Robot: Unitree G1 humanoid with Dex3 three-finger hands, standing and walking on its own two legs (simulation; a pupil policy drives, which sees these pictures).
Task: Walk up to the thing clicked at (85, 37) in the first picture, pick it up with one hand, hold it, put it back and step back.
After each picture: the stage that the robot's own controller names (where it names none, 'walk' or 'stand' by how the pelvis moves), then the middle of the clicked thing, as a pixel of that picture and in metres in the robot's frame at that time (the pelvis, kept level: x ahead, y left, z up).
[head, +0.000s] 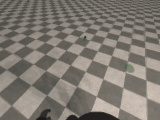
stand; (85, 38) +1.99 +0.21 -0.72
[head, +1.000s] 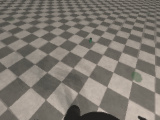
walk; (90, 40) +1.86 +0.19 -0.71
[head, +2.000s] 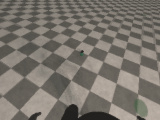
walk; (81, 53) +1.26 +0.20 -0.69
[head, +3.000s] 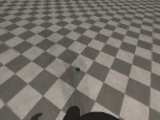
walk; (77, 70) +0.81 +0.22 -0.70
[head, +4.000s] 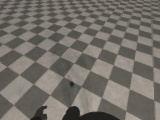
walk; (72, 85) +0.53 +0.24 -0.70
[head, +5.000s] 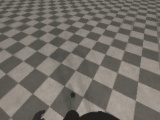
stand; (73, 95) +0.40 +0.19 -0.71
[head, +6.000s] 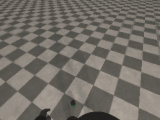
stand; (73, 103) +0.33 +0.20 -0.72
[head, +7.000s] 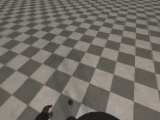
stand; (70, 103) +0.32 +0.23 -0.72
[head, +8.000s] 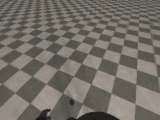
stand; (72, 103) +0.34 +0.21 -0.73
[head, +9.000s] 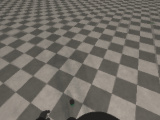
stand; (72, 102) +0.34 +0.21 -0.73
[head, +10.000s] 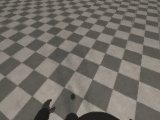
go down; (73, 97) +0.35 +0.20 -0.72
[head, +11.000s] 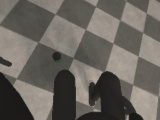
go down; (57, 57) +0.44 +0.22 -0.29
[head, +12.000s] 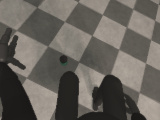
close in; (63, 60) +0.44 +0.21 -0.30
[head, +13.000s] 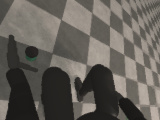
close in; (31, 54) +0.43 +0.25 -0.22
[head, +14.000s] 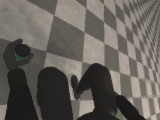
close; (23, 53) +0.43 +0.27 -0.22
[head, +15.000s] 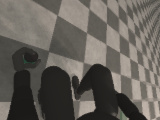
lift; (30, 58) +0.39 +0.24 -0.23
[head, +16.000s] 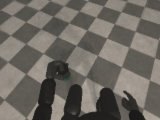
lift; (64, 72) +0.32 +0.19 -0.02
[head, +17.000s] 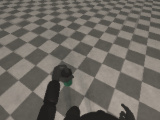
hold; (67, 77) +0.31 +0.17 +0.00
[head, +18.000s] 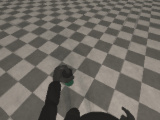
hold; (68, 77) +0.31 +0.17 +0.00
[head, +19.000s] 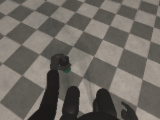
crouch; (65, 65) +0.40 +0.18 -0.07
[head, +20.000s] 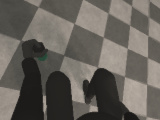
lower; (40, 52) +0.45 +0.25 -0.18
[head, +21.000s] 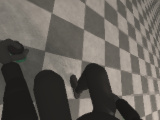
lower; (18, 53) +0.43 +0.28 -0.23
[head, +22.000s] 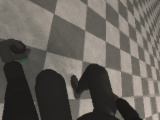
lower; (20, 52) +0.43 +0.27 -0.23
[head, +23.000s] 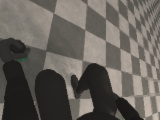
lower; (19, 52) +0.44 +0.27 -0.23
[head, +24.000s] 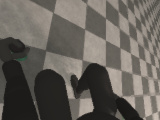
lower; (19, 51) +0.44 +0.28 -0.23
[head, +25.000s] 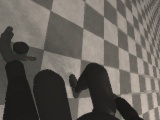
open; (20, 52) +0.43 +0.26 -0.23
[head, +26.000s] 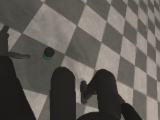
stand; (48, 54) +0.43 +0.24 -0.26
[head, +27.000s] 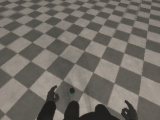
stand; (72, 91) +0.38 +0.17 -0.62
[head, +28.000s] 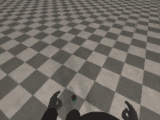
stand; (74, 98) +0.39 +0.18 -0.66
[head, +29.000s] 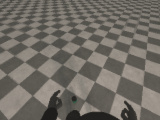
stand; (74, 99) +0.37 +0.17 -0.67
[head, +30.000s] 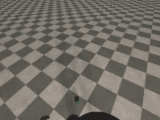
stand; (76, 99) +0.40 +0.17 -0.72
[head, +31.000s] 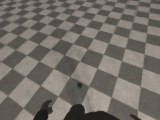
walk; (79, 86) +0.46 +0.14 -0.70
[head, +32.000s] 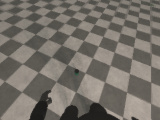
walk; (76, 72) +0.65 +0.15 -0.70
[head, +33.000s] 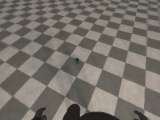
stand; (77, 61) +0.94 +0.27 -0.70
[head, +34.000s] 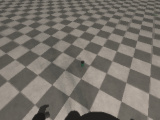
stand; (82, 63) +1.00 +0.16 -0.71
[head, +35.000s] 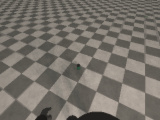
stand; (78, 66) +0.98 +0.23 -0.72
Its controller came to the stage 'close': yes
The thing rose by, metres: 0.71
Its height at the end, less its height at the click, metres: +0.00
